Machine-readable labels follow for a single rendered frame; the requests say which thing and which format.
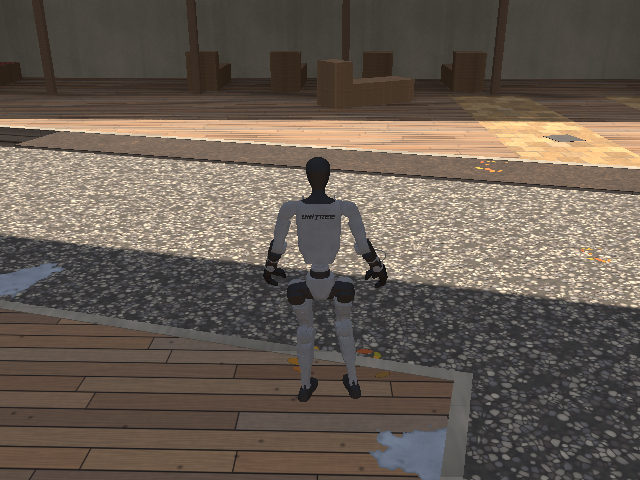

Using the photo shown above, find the robot right shin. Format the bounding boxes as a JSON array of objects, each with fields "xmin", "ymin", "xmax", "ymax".
[{"xmin": 338, "ymin": 319, "xmax": 357, "ymax": 386}]

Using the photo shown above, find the right robot hand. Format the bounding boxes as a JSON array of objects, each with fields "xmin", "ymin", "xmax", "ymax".
[{"xmin": 365, "ymin": 264, "xmax": 388, "ymax": 288}]

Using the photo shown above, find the robot left upper arm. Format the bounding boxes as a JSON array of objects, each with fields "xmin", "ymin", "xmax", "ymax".
[{"xmin": 271, "ymin": 201, "xmax": 298, "ymax": 254}]

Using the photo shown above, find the left robot hand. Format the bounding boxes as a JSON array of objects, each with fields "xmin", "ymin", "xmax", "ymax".
[{"xmin": 263, "ymin": 268, "xmax": 286, "ymax": 286}]

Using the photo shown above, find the right robot forearm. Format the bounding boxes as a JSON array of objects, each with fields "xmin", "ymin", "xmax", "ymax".
[{"xmin": 362, "ymin": 239, "xmax": 383, "ymax": 272}]

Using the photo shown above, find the left robot forearm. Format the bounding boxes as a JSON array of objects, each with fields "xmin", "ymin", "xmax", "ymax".
[{"xmin": 265, "ymin": 239, "xmax": 282, "ymax": 272}]

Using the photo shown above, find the robot right upper arm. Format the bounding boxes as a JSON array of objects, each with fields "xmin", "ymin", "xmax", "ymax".
[{"xmin": 339, "ymin": 200, "xmax": 371, "ymax": 255}]

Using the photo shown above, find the robot right foot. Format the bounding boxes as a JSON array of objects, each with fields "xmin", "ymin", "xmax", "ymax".
[{"xmin": 342, "ymin": 374, "xmax": 361, "ymax": 399}]

